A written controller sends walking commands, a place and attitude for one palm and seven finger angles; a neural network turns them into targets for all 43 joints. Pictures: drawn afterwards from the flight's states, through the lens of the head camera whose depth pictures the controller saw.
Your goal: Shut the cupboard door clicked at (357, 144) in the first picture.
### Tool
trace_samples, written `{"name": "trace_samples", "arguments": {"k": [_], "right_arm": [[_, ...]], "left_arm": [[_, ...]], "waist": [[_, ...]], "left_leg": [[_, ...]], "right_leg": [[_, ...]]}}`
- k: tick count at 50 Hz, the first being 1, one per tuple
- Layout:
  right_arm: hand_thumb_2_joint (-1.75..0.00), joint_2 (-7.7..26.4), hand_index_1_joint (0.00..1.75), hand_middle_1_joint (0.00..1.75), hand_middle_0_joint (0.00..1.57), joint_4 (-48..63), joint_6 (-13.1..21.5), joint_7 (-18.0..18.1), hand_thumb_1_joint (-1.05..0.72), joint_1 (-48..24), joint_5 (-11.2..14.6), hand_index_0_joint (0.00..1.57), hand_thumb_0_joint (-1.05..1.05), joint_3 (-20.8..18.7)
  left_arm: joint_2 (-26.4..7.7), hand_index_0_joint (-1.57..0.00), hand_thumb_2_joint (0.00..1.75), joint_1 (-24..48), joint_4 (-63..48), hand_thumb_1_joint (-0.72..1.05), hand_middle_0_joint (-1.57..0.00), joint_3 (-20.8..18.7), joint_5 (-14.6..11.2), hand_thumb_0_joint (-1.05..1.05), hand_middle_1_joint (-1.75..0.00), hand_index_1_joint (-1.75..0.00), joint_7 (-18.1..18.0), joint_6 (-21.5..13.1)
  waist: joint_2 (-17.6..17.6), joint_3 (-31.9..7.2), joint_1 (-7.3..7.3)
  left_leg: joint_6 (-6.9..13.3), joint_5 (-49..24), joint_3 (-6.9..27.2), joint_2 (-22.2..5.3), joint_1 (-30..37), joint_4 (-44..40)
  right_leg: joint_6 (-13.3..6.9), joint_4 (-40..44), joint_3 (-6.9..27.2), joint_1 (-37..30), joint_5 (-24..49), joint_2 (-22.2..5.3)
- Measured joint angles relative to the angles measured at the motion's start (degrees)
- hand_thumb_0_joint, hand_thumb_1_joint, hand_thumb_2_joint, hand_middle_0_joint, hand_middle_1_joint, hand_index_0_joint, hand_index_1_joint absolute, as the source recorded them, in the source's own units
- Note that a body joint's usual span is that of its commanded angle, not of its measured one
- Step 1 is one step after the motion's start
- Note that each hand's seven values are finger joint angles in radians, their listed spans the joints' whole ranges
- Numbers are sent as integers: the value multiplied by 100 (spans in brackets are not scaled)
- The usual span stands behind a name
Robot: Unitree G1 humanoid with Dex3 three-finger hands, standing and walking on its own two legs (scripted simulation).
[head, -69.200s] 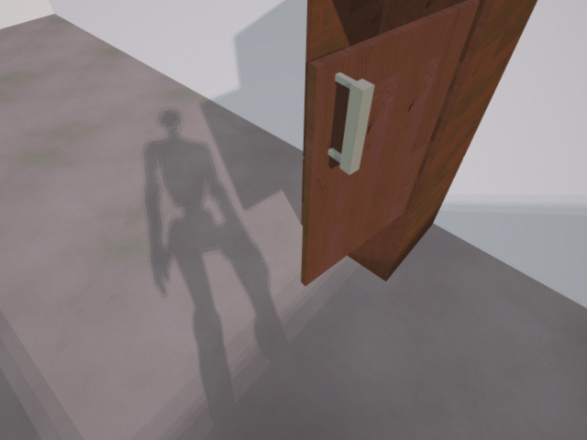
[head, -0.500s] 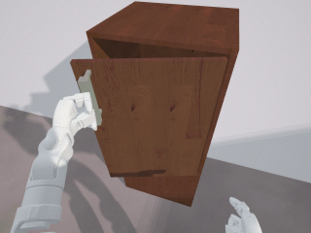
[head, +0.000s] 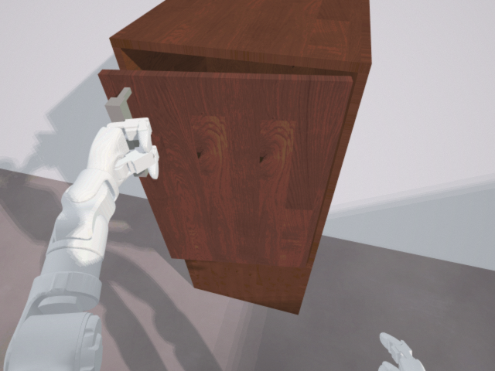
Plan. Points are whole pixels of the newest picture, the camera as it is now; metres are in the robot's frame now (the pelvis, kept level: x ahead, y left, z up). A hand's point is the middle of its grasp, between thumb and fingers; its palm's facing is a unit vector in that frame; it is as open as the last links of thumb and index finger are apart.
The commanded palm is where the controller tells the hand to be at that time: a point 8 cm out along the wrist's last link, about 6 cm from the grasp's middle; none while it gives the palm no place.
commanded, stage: push the door shut along its arc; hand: left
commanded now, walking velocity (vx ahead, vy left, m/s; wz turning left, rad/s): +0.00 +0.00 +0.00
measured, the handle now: (134, 133) +0.47 +0.22 +0.15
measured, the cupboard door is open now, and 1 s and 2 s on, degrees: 10 0 0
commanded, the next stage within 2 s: pull the fist back off the door in 0.78 s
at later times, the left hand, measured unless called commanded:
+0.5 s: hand (168, 134) +0.46 +0.15 +0.17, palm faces -0.20 -0.98 -0.02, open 3.1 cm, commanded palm +0.45 +0.20 +0.16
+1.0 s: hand (182, 123) +0.48 +0.13 +0.17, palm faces -0.01 -0.99 +0.10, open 3.1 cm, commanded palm +0.48 +0.16 +0.16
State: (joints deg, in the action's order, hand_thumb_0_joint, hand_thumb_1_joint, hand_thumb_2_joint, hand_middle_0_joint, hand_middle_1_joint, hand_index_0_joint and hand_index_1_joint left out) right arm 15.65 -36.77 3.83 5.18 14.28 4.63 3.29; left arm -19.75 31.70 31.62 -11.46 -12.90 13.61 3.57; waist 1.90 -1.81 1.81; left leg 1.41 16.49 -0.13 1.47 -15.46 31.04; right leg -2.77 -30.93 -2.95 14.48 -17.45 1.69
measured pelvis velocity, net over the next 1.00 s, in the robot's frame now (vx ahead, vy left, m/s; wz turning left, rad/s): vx -0.03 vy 0.02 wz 0.02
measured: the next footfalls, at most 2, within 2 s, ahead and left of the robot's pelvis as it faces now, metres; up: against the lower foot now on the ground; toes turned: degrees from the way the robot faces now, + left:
none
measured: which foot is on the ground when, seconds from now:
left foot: down 0.00-1.00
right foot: down 0.00-1.00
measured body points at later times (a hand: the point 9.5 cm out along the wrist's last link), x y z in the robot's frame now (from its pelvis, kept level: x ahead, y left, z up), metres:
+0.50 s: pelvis +0.00 +0.01 -0.01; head +0.03 +0.01 +0.44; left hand +0.46 +0.20 +0.17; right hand +0.08 -0.26 -0.12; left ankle +0.00 +0.11 -0.73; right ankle -0.01 -0.09 -0.73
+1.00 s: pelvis -0.03 +0.02 -0.02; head +0.04 +0.02 +0.43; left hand +0.48 +0.18 +0.17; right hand +0.02 -0.26 -0.13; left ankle +0.00 +0.11 -0.73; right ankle -0.01 -0.09 -0.73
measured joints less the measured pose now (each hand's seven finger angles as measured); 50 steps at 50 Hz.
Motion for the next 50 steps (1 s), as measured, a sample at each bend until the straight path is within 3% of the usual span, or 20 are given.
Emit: {"name": "trace_samples", "arguments": {"k": [16, 30, 37, 45, 47, 50], "right_arm": [[-90, 63, 30, 30, 20, -81, -16, -52, -91, 208, -29, 20, 1, -53], [-90, 101, 30, 30, 21, -259, 89, -106, -91, 515, -144, 20, 1, -85], [-90, 113, 30, 30, 21, -436, 112, -120, -91, 704, -165, 20, 1, -112], [-90, 147, 30, 30, 21, -618, 368, -80, -91, 650, -196, 20, 1, -63], [-90, 139, 30, 30, 21, -644, 442, -79, -91, 667, -184, 20, 1, -114], [-90, 87, 30, 30, 20, -671, 512, -217, -91, 649, -256, 20, 1, -153]], "left_arm": [[-208, -130, 90, 991, 1350, 90, -131, 52, 88, 2, -150, -150, 350, -503], [-391, -129, 90, 2081, 2884, 90, -130, -80, 208, 2, -150, -150, 701, -1158], [-432, -129, 90, 2371, 3299, 90, -130, 98, 198, 2, -150, -150, 772, -1281], [-581, -129, 90, 2995, 3797, 90, -130, 460, 132, 2, -150, -150, 819, -1310], [-343, -130, 90, 3135, 3755, 90, -130, 284, 87, 2, -150, -150, 302, -1219], [161, -130, 90, 3314, 3633, 90, -131, -4, 64, 2, -150, -150, -996, -1160]], "waist": [[-31, -20, 144], [-60, -100, 425], [-50, -134, 441], [-73, -54, 497], [-50, -39, 443], [-66, -56, 422]], "left_leg": [[55, 78, 6, 25, -352, 213], [110, 147, -63, 47, -865, 451], [118, 171, -1, 58, -1040, 607], [110, 97, 87, 87, -1447, 804], [102, 82, 102, 70, -1558, 847], [84, 41, 105, 67, -1705, 860]], "right_leg": [[48, -139, -13, 309, -45, -27], [104, -377, 47, 836, -92, -56], [113, -478, -21, 964, -113, -69], [106, -660, -124, 1330, -70, -104], [106, -662, -140, 1418, -37, -87], [107, -683, -146, 1570, 5, -87]]}}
